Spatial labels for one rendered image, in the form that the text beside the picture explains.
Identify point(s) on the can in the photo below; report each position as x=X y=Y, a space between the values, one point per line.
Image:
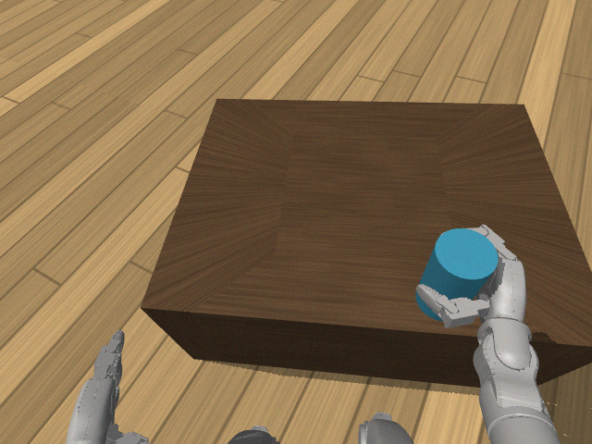
x=460 y=264

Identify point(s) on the left robot hand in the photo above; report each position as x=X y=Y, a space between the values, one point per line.
x=93 y=418

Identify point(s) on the right robot hand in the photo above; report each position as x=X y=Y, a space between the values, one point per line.
x=503 y=294

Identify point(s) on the right robot arm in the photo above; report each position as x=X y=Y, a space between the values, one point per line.
x=507 y=364

